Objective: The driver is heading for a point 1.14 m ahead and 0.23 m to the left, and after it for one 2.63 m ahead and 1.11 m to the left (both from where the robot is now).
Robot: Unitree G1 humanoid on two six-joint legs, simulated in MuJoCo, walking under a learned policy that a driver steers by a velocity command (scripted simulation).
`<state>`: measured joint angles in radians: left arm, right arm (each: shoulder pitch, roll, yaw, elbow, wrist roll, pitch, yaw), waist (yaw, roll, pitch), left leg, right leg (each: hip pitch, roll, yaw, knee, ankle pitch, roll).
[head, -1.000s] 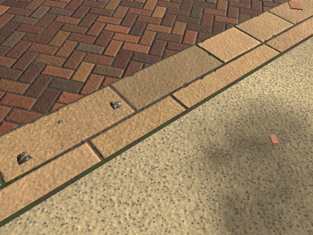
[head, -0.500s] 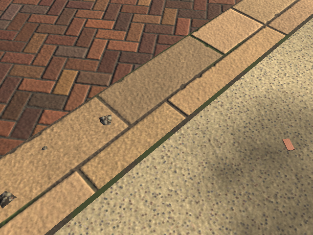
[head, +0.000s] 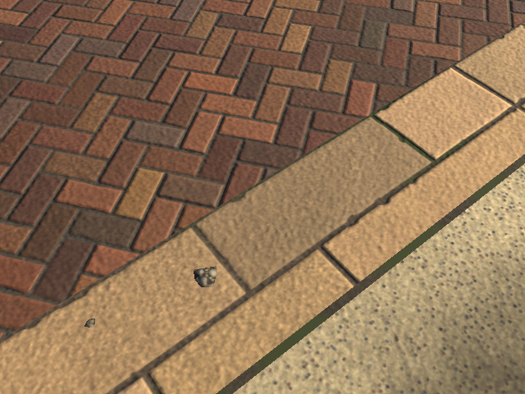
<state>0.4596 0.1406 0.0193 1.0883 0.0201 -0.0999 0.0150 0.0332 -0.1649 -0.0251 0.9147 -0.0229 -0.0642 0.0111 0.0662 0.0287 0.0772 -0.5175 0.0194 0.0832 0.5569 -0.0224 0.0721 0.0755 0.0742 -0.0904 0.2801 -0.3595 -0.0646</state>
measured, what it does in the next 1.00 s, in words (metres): walks ahead: left foot, then right foot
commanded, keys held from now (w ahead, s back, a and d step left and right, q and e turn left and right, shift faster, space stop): no key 1.00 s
